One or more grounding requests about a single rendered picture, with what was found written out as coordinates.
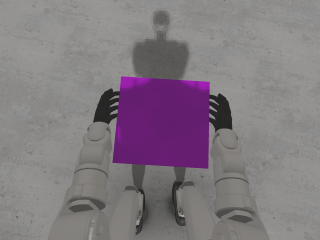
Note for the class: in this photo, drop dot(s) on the robot right foot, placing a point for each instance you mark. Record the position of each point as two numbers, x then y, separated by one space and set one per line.
179 220

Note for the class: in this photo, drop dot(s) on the carton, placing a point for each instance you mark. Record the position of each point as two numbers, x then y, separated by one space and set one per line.
162 122

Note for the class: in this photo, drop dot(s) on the left robot upper arm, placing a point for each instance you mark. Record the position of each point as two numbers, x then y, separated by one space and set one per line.
82 225

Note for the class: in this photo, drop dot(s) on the right robot upper arm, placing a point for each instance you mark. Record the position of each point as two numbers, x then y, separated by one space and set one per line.
228 229

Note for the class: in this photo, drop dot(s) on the robot left forearm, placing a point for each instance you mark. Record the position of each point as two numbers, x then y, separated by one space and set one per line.
88 188

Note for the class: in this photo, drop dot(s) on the robot right forearm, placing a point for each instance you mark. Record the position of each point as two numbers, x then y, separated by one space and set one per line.
233 197

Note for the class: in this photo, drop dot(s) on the robot left hand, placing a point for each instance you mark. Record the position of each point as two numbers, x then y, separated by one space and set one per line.
103 110

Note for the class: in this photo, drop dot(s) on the robot right thigh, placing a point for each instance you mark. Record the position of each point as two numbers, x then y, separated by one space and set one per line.
198 218

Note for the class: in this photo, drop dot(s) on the robot right hand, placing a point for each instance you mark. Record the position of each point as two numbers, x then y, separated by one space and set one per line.
223 118

